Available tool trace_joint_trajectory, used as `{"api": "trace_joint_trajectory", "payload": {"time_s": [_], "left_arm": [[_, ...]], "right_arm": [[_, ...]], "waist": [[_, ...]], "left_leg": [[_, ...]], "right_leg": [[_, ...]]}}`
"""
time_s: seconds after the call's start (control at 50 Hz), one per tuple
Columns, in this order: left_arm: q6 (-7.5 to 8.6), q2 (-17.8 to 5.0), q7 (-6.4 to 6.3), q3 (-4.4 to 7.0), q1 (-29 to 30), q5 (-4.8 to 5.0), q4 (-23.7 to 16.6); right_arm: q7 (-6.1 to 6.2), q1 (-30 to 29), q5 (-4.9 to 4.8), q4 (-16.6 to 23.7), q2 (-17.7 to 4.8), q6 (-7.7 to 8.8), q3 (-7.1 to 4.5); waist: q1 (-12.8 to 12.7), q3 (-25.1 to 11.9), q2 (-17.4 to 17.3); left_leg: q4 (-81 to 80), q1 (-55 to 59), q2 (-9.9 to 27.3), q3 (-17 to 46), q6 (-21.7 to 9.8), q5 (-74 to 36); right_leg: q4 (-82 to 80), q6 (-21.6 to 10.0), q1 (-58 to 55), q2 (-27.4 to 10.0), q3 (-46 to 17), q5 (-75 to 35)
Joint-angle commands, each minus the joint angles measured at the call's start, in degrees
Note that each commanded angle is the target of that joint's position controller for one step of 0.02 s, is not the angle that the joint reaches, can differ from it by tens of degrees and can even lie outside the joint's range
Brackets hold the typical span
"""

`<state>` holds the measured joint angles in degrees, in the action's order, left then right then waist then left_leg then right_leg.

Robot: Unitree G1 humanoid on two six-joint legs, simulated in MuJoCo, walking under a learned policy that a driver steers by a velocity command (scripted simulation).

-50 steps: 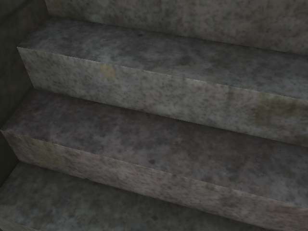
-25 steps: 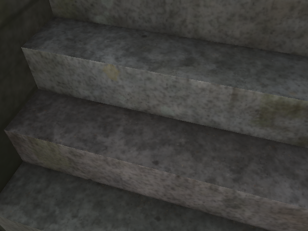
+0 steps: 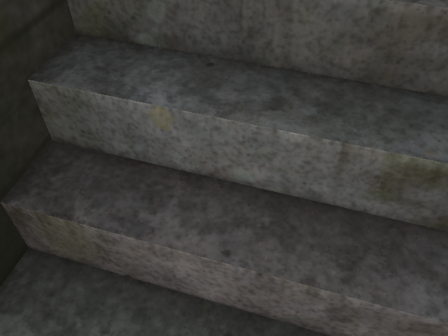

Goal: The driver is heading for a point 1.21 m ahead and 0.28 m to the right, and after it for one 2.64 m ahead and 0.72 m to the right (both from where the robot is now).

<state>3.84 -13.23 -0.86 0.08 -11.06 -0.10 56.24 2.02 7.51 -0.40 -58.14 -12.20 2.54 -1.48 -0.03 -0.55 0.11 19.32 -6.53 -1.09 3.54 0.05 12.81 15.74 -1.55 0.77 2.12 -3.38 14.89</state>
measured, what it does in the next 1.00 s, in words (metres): stands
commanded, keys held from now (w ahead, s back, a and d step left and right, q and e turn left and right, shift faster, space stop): w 0.50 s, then no key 0.50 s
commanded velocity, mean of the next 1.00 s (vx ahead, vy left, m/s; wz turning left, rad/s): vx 0.34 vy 0.00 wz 0.00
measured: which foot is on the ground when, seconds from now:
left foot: down 0.00-1.00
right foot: down 0.00-1.00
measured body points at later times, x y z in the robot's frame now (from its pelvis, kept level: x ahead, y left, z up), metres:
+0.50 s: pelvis -0.01 +0.00 +0.00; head -0.01 +0.00 +0.45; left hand +0.12 +0.26 -0.12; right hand +0.14 -0.26 -0.11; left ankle -0.03 +0.12 -0.75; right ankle -0.07 -0.11 -0.75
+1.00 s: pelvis -0.03 +0.00 +0.00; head -0.02 -0.01 +0.45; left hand +0.03 +0.27 -0.14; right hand +0.05 -0.28 -0.14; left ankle -0.03 +0.12 -0.75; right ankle -0.07 -0.11 -0.75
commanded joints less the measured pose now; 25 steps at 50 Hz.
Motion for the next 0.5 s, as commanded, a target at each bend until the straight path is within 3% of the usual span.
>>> {"api": "trace_joint_trajectory", "payload": {"time_s": [0.02,0.5], "left_arm": [[0.45,-6.7,-0.12,1.10,0.4,-0.01,-2.6],[0.54,-9.4,0.75,-0.08,7.7,-0.62,-3.9]], "right_arm": [[-0.19,-1.7,0.06,2.9,-6.4,0.68,-0.99],[-1.11,-8.6,0.85,5.1,-9.5,1.43,0.32]], "waist": [[0.1,-2.7,-0.3],[0.0,-3.1,-0.1]], "left_leg": [[-0.4,4.0,4.1,2.8,-1.5,-26.9],[-5.5,4.3,5.1,3.3,-0.2,-19.3]], "right_leg": [[-0.6,0.4,0.2,-4.8,-3.1,-26.9],[-4.5,1.1,0.3,-6.0,-4.0,-18.8]]}}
